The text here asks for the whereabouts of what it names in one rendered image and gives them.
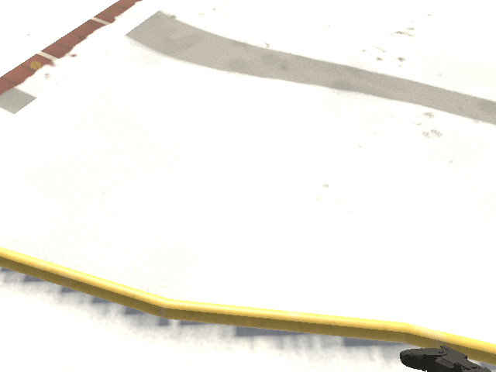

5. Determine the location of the right robot hand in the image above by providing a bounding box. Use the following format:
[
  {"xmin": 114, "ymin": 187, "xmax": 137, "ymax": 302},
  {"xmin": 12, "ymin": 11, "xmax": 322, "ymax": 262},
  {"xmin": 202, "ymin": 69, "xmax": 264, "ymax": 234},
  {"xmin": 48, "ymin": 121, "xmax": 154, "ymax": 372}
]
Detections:
[{"xmin": 400, "ymin": 346, "xmax": 491, "ymax": 372}]

